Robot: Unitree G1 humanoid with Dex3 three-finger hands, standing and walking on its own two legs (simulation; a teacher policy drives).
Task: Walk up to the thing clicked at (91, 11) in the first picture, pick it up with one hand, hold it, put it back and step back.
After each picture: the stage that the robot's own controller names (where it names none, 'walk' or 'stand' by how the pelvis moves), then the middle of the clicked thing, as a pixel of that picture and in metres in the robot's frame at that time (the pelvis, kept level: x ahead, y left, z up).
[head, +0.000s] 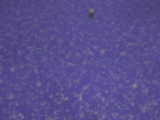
stand; (91, 13) +2.06 -0.12 -0.72
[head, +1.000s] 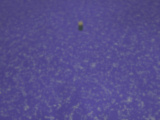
walk; (80, 26) +1.93 +0.16 -0.71
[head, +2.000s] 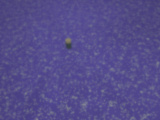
walk; (68, 43) +1.35 +0.27 -0.72
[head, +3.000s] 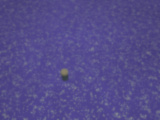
walk; (64, 75) +0.89 +0.23 -0.71
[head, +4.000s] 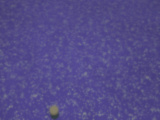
walk; (54, 112) +0.54 +0.19 -0.70
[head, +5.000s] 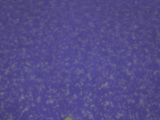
stand; out of the picture +0.43 +0.10 -0.70
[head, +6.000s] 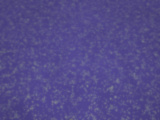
stand; out of the picture +0.41 +0.09 -0.72
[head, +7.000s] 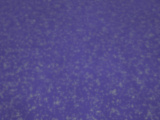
stand; out of the picture +0.42 +0.08 -0.72
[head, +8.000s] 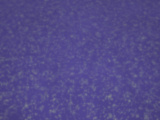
stand; out of the picture +0.39 +0.11 -0.73
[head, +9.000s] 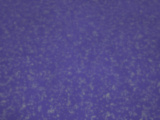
stand; out of the picture +0.39 +0.12 -0.73
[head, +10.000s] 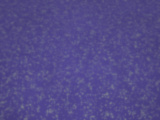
stand; out of the picture +0.38 +0.12 -0.73
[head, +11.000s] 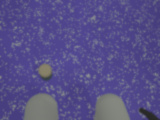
go down; (45, 72) +0.45 +0.15 -0.41
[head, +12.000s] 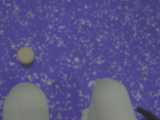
go down; (26, 58) +0.46 +0.19 -0.30
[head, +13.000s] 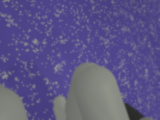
close in; out of the picture +0.44 +0.23 -0.23
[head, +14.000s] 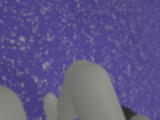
close; out of the picture +0.44 +0.24 -0.23
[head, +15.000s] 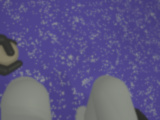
lift; (6, 58) +0.38 +0.24 -0.13
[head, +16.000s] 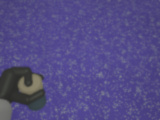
hold; (33, 93) +0.32 +0.17 +0.02
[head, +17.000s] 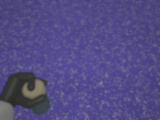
hold; (37, 97) +0.31 +0.16 -0.01
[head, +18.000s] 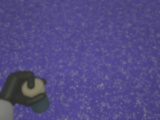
hold; (37, 96) +0.31 +0.17 +0.00
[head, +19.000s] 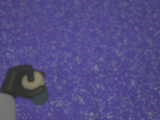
crouch; (36, 89) +0.34 +0.16 -0.05
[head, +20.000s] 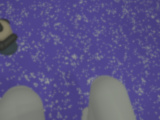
lower; (3, 39) +0.48 +0.21 -0.10
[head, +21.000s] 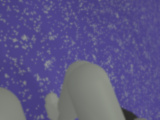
lower; out of the picture +0.43 +0.26 -0.24
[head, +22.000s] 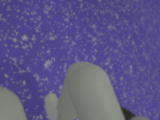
lower; out of the picture +0.43 +0.26 -0.24
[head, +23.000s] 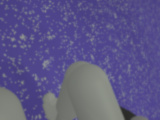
lower; out of the picture +0.44 +0.26 -0.24
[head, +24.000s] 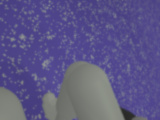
lower; out of the picture +0.44 +0.26 -0.24
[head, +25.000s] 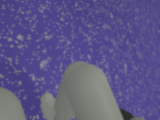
open; out of the picture +0.44 +0.26 -0.24
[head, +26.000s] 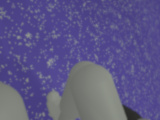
stand; out of the picture +0.43 +0.26 -0.24
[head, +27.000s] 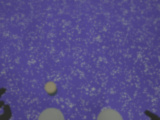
walk; (51, 89) +0.43 +0.17 -0.52
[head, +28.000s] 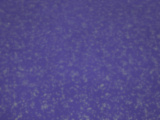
stand; out of the picture +0.38 +0.15 -0.66
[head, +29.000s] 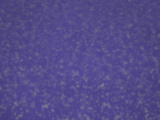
stand; out of the picture +0.39 +0.15 -0.67
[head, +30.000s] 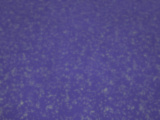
stand; out of the picture +0.39 +0.13 -0.71
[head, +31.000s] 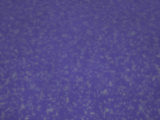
stand; out of the picture +0.40 +0.15 -0.72
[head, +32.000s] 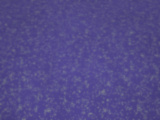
stand; out of the picture +0.38 +0.16 -0.73
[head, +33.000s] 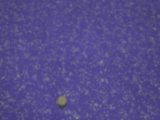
walk; (62, 102) +0.47 +0.10 -0.71
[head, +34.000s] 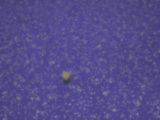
walk; (66, 78) +0.75 +0.17 -0.69
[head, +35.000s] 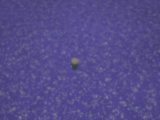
stand; (74, 64) +1.06 +0.11 -0.70
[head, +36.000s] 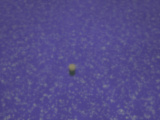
stand; (72, 70) +0.99 +0.12 -0.72
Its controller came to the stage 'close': yes
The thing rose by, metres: 0.69
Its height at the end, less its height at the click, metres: +0.00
